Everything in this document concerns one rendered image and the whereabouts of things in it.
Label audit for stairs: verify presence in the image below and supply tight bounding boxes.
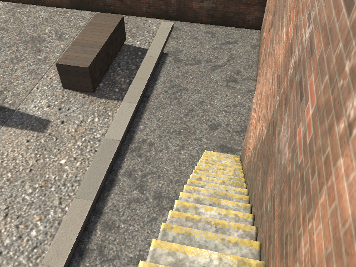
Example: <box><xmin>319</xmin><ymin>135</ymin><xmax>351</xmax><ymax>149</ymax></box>
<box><xmin>138</xmin><ymin>150</ymin><xmax>266</xmax><ymax>267</ymax></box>

